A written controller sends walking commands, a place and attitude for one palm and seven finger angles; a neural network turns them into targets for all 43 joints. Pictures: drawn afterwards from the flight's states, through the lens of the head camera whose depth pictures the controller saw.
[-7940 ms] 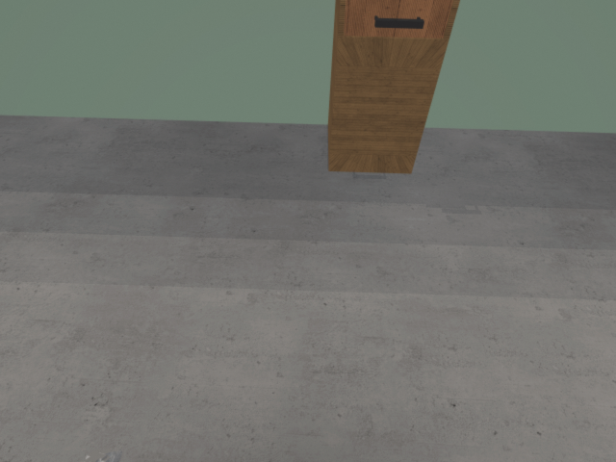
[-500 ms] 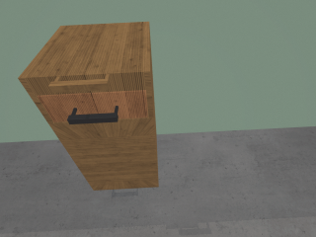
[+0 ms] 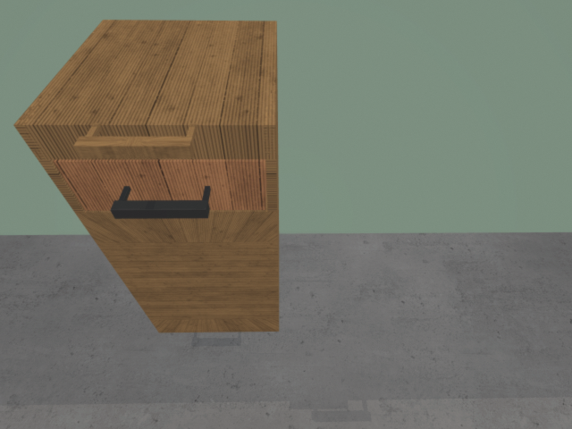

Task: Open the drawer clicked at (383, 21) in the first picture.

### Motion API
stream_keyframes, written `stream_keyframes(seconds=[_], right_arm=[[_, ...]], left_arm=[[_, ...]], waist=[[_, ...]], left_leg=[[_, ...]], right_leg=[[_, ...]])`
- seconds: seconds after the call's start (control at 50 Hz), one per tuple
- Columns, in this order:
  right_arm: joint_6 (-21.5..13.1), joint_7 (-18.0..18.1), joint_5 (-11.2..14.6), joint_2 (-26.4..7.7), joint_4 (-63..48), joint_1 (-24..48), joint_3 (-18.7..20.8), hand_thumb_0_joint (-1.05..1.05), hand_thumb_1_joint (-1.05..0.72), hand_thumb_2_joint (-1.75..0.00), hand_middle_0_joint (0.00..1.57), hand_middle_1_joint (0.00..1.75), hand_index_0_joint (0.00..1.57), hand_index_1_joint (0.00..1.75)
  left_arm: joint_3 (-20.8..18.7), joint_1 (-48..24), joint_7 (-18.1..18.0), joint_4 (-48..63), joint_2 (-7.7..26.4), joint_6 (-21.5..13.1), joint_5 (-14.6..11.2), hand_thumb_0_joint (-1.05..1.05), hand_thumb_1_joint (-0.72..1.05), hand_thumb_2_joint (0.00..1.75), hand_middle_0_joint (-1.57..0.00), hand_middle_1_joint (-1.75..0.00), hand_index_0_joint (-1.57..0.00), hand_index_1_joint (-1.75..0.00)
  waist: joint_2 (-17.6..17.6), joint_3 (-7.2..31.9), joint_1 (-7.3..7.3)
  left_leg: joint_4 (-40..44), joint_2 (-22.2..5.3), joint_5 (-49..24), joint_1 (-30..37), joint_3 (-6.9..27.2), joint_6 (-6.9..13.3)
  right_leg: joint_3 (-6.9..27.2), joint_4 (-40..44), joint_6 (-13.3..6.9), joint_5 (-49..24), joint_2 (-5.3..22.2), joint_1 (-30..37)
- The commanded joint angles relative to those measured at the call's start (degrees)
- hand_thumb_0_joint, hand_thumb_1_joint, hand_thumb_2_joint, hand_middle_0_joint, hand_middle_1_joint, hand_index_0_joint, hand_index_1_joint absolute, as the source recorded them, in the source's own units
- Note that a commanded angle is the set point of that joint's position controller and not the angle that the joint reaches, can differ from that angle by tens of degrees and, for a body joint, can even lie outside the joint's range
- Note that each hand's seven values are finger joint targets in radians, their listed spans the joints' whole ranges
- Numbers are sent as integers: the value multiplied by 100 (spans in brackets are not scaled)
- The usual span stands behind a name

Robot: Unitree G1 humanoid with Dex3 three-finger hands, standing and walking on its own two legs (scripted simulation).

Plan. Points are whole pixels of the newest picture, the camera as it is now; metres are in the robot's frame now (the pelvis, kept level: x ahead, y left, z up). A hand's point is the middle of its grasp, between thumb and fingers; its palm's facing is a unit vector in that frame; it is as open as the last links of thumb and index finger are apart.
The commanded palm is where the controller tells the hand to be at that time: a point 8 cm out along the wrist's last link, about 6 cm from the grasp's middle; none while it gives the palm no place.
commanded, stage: come to a stop and stand still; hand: left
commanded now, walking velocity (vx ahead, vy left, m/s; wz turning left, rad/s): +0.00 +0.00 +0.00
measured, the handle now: (164, 200) +0.51 +0.27 -0.02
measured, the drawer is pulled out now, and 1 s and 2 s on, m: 0.00 0.00 0.00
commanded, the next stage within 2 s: look again from close up in 0.50 s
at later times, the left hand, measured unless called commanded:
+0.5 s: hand out of the picture +0.03 +0.19 -0.17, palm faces +0.03 -0.98 -0.22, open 7.4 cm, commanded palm none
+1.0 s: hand out of the picture +0.04 +0.23 -0.18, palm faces -0.03 -0.97 -0.23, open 7.4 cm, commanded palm none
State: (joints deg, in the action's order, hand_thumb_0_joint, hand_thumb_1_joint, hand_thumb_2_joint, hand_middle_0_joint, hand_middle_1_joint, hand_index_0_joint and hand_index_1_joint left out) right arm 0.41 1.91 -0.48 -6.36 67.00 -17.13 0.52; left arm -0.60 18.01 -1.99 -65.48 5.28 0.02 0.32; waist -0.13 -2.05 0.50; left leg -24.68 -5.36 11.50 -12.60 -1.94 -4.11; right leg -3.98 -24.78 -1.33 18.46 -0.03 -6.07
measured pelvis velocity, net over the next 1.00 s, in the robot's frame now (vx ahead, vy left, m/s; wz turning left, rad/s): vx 0.01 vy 0.04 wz -0.04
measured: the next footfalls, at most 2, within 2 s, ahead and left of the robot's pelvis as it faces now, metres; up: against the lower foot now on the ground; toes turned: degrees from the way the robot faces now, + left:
none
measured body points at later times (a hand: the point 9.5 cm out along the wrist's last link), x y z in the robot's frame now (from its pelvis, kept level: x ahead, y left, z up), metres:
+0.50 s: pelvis +0.03 +0.02 +0.00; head +0.04 +0.01 +0.45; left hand +0.03 +0.25 -0.16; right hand +0.04 -0.21 -0.16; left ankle +0.01 +0.17 -0.74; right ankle -0.06 -0.10 -0.74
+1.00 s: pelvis +0.01 +0.04 -0.01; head +0.02 +0.04 +0.44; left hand +0.04 +0.28 -0.16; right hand +0.02 -0.19 -0.17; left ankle +0.02 +0.17 -0.74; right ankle -0.06 -0.10 -0.74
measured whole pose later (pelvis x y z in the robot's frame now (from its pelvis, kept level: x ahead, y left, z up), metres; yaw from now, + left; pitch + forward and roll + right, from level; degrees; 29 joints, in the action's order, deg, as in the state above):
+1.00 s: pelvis +0.01 +0.04 -0.01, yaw -2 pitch -1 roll +0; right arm 0.5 0.4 -0.9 -10.2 60.4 -15.0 -0.4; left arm 0.2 15.9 -2.1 -59.3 10.9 0.4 0.9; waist 0.2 -1.3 0.4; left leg -33.0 -2.5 17.3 -15.2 -4.6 -0.4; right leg -0.6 -31.9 2.2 22.5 3.4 -8.9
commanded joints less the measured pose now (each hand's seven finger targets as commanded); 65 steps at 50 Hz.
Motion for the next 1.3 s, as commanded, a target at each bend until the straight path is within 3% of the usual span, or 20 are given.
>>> stream_keyframes(seconds=[0.0, 0.3, 0.56, 0.58, 0.6, 0.62, 0.66, 0.7, 0.72, 0.8, 0.88, 0.94, 1.08, 1.16, 1.18, 1.2, 1.22, 1.24, 1.26, 1.28], right_arm=[[-80, 66, 0, -499, -143, -353, 109, 0, -90, -90, 20, 30, 20, 30], [-112, 65, -5, -748, -275, -64, 86, 0, -90, -90, 20, 30, 20, 30], [-117, 45, -4, -824, -274, -8, 64, 0, -90, -90, 20, 30, 20, 30], [-202, -41, 18, -1025, -755, 511, 104, 0, -90, -90, 20, 30, 20, 30], [-164, -102, -3, -619, -964, 244, 66, 0, -90, -90, 20, 30, 20, 30], [-158, -102, 5, -595, -971, 24, 69, 0, -90, -90, 20, 30, 20, 30], [-177, -100, -37, -790, -942, -297, 66, 0, -90, -90, 20, 30, 20, 30], [-197, -54, -30, -1010, -918, -275, 98, 0, -90, -90, 20, 30, 20, 30], [-171, -40, -21, -1027, -948, -188, 94, 0, -90, -90, 20, 30, 20, 30], [-92, -60, -29, -1024, -1024, 26, 69, 0, -90, -90, 20, 30, 20, 30], [-86, -92, -43, -1030, -950, 76, 56, 0, -90, -90, 20, 30, 20, 30], [-104, -97, -43, -1019, -916, 52, 59, 0, -90, -90, 20, 30, 20, 30], [-190, -65, -19, -1040, -749, -45, 34, 0, -90, -90, 20, 30, 20, 30], [-180, -52, -4, -1004, -626, -22, 25, 0, -90, -90, 20, 30, 20, 30], [-189, -85, 33, -1161, -1076, 440, 84, 0, -90, -90, 20, 30, 20, 30], [-1012, 221, 314, -1834, -2722, 207, 110, 0, -90, -90, 20, 30, 20, 30], [-1607, 462, 233, -1391, -2470, 492, 163, 0, -90, -90, 20, 30, 20, 30], [-1837, 484, 384, -1196, -2348, 671, 260, 0, -90, -90, 20, 30, 20, 30], [-1875, 484, 398, -1118, -2362, 678, 206, 0, -90, -90, 20, 30, 20, 30], [-1837, 433, 225, -1297, -2684, 949, 251, 0, -90, -90, 20, 30, 20, 30]], left_arm=[[-98, 441, -56, 141, 644, -83, 8, 0, 90, 90, -20, -30, -20, -30], [-103, 343, -61, 201, 844, -82, 21, 0, 90, 90, -20, -30, -20, -30], [-89, 245, -58, 235, 957, -77, 13, 0, 90, 90, -20, -30, -20, -30], [-58, 596, -274, 200, 1062, -312, 151, 0, 90, 90, -20, -30, -20, -30], [-140, 360, -234, 479, 1321, -351, 122, 0, 90, 90, -20, -30, -20, -30], [-79, 199, -205, 565, 1264, -367, 113, 0, 90, 90, -20, -30, -20, -30], [-74, 112, -163, 788, 1238, -334, 37, 0, 90, 90, -20, -30, -20, -30], [-76, 262, -152, 821, 1119, -246, 12, 0, 90, 90, -20, -30, -20, -30], [-71, 266, -142, 801, 1092, -187, 13, 0, 90, 90, -20, -30, -20, -30], [-33, 170, -92, 807, 1080, -72, 47, 0, 90, 90, -20, -30, -20, -30], [-19, 134, -47, 809, 1129, -25, 42, 0, 90, 90, -20, -30, -20, -30], [-5, 146, -25, 780, 1116, -29, 59, 0, 90, 90, -20, -30, -20, -30], [-9, 268, -15, 638, 1167, -96, 40, 0, 90, 90, -20, -30, -20, -30], [3, 317, -22, 522, 1122, -106, 44, 0, 90, 90, -20, -30, -20, -30], [-13, 594, -228, 437, 1183, -191, 113, 0, 90, 90, -20, -30, -20, -30], [-176, -3917, -395, 8922, 3237, -1102, 1168, 0, 88, 89, -20, -32, -20, -32], [-302, -1142, -867, 7376, 2625, -678, 1250, 0, 85, 88, -20, -33, -20, -33], [177, 231, -1150, 6800, 1571, 179, 1210, 0, 83, 87, -21, -34, -21, -34], [586, 463, -1201, 6565, 979, 332, 1591, 0, 81, 86, -21, -36, -21, -36], [335, 38, -1343, 6991, 1481, 265, 2083, 0, 78, 85, -21, -37, -21, -37]], waist=[[44, -137, -22], [-35, 10, -43], [110, -118, -78], [292, -414, -225], [557, -179, 46], [853, 172, 131], [215, 758, 180], [-420, 765, 39], [-567, 579, 14], [158, -267, -13], [-127, -475, -67], [-122, -484, -67], [-33, 139, -81], [65, 13, -81], [374, -443, -183], [-1278, 2410, 257], [-2164, 2306, -231], [-1699, 1457, -33], [-1038, 968, 54], [-582, 717, -31]], left_leg=[[70, -145, -1292, 524, 82, 346], [89, -156, -1957, 778, 70, 402], [254, -137, -1733, 760, 105, 410], [-1310, -88, -2000, 54, -197, 304], [-1184, 146, 249, -462, -80, 428], [-998, 172, 681, -498, -120, 452], [-629, 176, -815, 120, -100, 581], [-809, -144, -2417, 475, 72, 653], [-773, -205, -2429, 439, 138, 672], [-483, -94, -867, -131, 180, 639], [-22, -85, 172, -319, 301, 663], [182, -80, 416, -322, 354, 664], [-66, -112, -914, 277, 158, 641], [-71, -111, -1017, 325, 106, 612], [-1286, -209, -1463, -257, 38, 412], [-294, 471, -2381, 1308, -31, 710], [-187, 157, -3106, 1964, 127, 654], [30, 136, -2505, 1097, 189, 516], [-112, 134, -2069, 562, 172, 534], [-458, 291, -1254, 30, 173, 519]], right_leg=[[432, 504, -15, -1788, 598, -525], [383, 399, 47, -2291, 649, -242], [372, 513, 70, -2062, 662, -191], [915, 536, 297, -4653, 919, -628], [836, 141, 29, -5341, 1179, -75], [710, -85, -125, -5048, 1105, 99], [482, -703, -133, -4396, 743, 217], [354, -739, -60, -2758, 511, -161], [314, -625, -47, -1962, 443, -337], [453, -240, -37, -881, 415, -734], [462, -118, -3, 87, 368, -899], [495, -50, 12, 162, 369, -936], [513, -92, 48, -943, 499, -666], [557, -16, 54, -1203, 523, -703], [1035, 363, 143, -3091, 863, -981], [734, -698, -160, -3075, 178, -715], [143, -1261, -151, -1303, 63, -1363], [-138, -1520, -14, -89, -30, -1863], [-124, -1303, 8, -115, 2, -1979], [6, -869, -27, -438, 19, -2009]])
